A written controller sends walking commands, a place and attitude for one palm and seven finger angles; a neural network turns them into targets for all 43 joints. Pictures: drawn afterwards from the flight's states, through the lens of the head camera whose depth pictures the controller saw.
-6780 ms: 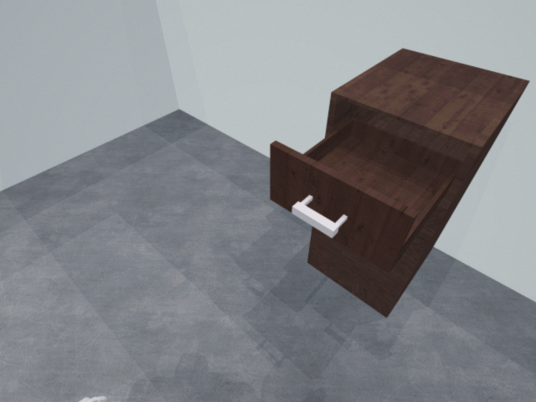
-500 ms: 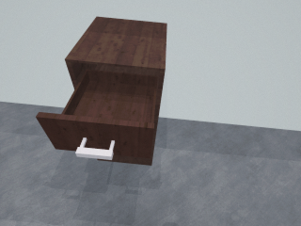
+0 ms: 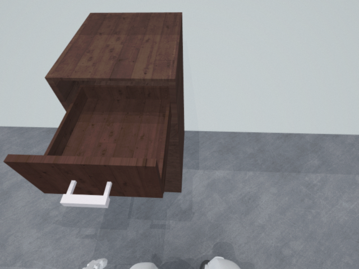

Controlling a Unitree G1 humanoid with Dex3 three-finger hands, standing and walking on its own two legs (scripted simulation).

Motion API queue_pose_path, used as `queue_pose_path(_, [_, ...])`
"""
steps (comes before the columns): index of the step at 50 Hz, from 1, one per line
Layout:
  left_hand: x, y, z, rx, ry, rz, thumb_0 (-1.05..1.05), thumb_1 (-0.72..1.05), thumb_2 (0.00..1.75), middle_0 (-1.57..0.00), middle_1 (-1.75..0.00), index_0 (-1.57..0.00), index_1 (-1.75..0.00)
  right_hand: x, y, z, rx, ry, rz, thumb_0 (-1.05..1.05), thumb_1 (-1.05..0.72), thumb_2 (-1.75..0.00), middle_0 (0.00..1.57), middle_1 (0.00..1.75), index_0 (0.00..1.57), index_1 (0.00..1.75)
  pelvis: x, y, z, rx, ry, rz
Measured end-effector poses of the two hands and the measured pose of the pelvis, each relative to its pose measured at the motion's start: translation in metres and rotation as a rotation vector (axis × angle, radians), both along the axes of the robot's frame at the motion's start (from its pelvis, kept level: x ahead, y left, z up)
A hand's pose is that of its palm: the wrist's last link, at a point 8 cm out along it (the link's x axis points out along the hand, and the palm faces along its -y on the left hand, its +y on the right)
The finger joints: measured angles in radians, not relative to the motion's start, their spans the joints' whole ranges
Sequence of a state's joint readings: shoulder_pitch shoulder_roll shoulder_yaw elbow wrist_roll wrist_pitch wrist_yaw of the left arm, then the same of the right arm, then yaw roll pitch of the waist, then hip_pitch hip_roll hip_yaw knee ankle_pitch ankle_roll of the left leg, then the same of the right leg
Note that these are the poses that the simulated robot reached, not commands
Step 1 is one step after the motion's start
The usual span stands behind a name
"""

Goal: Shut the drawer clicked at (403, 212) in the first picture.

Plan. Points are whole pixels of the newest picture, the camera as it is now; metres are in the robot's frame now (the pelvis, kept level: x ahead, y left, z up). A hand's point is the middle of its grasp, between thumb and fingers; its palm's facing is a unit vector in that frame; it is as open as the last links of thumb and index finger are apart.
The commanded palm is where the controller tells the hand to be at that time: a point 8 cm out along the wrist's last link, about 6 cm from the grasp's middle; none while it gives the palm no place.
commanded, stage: come to a stop and stand still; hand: left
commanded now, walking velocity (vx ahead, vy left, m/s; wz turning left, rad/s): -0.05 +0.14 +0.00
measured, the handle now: (88, 192) +0.29 +0.24 -0.03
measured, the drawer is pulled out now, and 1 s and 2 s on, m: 0.29 0.29 0.29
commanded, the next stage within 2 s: look again from close up in 1.42 s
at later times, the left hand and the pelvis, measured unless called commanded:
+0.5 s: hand out of the picture -0.09 +0.21 -0.16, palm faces +0.04 -0.98 -0.19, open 7.4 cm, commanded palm none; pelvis -0.07 +0.03 +0.02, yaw -1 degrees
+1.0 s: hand out of the picture -0.09 +0.09 -0.17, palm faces +0.03 -1.00 -0.08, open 7.3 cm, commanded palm none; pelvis -0.06 -0.04 +0.01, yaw -2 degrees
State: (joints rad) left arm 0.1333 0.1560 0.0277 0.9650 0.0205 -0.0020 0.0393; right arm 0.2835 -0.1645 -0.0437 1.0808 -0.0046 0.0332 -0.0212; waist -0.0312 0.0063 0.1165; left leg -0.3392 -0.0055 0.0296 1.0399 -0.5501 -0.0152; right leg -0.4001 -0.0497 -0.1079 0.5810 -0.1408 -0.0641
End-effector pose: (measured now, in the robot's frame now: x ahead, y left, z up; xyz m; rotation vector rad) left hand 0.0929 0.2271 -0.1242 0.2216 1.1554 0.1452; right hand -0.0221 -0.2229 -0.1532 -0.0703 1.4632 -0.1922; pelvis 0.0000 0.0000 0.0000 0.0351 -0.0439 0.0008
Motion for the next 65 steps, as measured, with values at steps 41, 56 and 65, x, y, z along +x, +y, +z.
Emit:
queue_pose_path(41, [-0.177,-0.044,-0.004,-0.080,0.197,0.081,0.02,0.93,0.90,-0.19,-0.30,-0.20,-0.30,-0.121,0.002,0.015,0.044,0.062,-0.016,0.00,-0.90,-0.90,0.20,0.30,0.20,0.30,-0.072,-0.022,0.014,-0.026,0.028,-0.023])
queue_pose_path(56, [-0.192,-0.089,-0.013,-0.173,0.297,0.085,0.00,0.91,0.90,-0.20,-0.30,-0.20,-0.30,-0.057,-0.023,0.024,-0.026,-0.040,0.027,0.02,-0.93,-0.90,0.20,0.30,0.20,0.30,-0.059,-0.038,0.016,-0.026,0.015,-0.037])
queue_pose_path(65, [-0.191,-0.074,-0.006,-0.110,0.313,0.085,0.00,0.91,0.90,-0.20,-0.30,-0.20,-0.30,-0.054,-0.025,0.021,-0.007,-0.032,0.015,0.01,-0.93,-0.90,0.20,0.30,0.20,0.30,-0.053,-0.041,0.017,-0.020,0.014,-0.042])
